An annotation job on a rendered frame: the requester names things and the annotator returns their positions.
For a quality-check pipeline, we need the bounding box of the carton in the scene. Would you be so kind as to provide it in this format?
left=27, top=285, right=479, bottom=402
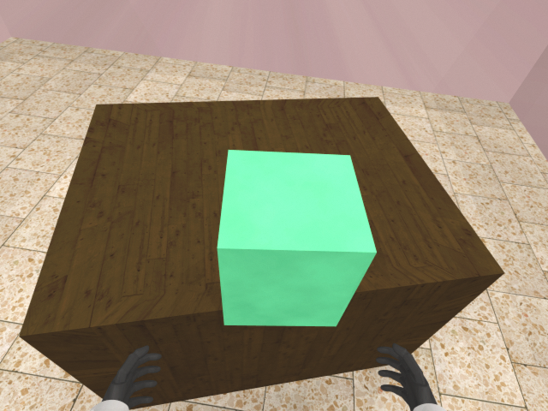
left=217, top=150, right=377, bottom=326

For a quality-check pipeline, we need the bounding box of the left robot hand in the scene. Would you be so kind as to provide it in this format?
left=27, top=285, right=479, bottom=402
left=102, top=345, right=162, bottom=409

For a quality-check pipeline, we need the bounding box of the right robot hand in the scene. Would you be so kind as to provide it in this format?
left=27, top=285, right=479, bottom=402
left=376, top=343, right=438, bottom=411

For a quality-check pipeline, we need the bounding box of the pedestal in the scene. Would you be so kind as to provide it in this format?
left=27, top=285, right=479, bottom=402
left=19, top=97, right=504, bottom=410

